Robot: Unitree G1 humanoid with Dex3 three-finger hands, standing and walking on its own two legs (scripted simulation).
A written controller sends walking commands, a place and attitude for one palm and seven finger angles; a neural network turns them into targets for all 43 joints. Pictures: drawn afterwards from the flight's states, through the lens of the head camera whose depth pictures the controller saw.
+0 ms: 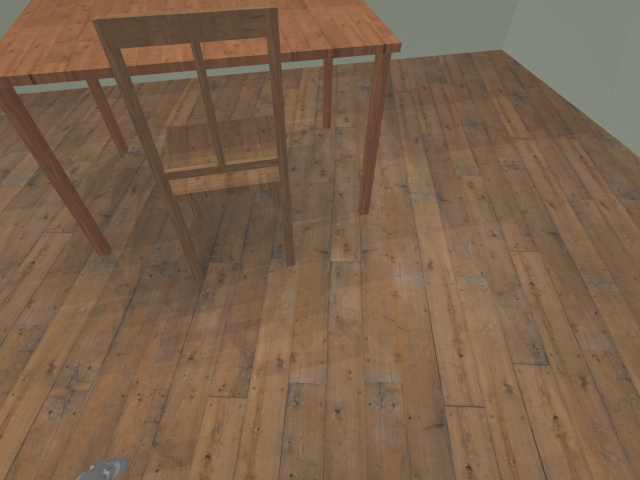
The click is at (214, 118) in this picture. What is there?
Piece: chair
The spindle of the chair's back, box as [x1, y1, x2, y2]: [190, 43, 225, 165]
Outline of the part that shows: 190,43 218,164 225,164 199,43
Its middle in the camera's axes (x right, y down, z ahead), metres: -0.29 -0.34 +1.02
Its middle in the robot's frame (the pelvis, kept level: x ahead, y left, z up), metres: +0.97 +0.34 -0.06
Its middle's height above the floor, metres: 0.71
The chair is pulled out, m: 0.00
